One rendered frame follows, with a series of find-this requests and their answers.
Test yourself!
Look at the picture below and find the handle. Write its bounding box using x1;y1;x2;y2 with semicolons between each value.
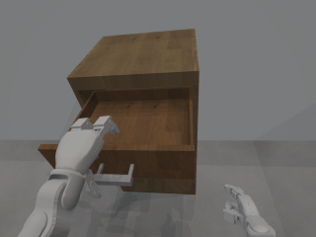
94;163;134;187

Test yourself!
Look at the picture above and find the drawer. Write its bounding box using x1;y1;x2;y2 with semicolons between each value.
38;87;195;180

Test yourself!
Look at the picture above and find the robot right forearm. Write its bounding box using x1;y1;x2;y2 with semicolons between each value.
244;215;277;237

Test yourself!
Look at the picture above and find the robot right hand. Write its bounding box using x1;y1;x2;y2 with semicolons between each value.
223;184;261;230

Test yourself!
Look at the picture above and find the robot left forearm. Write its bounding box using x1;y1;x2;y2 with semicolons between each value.
17;168;86;237

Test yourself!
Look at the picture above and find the cabinet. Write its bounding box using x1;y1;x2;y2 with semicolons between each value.
67;29;199;195

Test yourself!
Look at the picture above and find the robot left hand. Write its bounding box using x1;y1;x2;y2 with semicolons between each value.
55;116;119;198

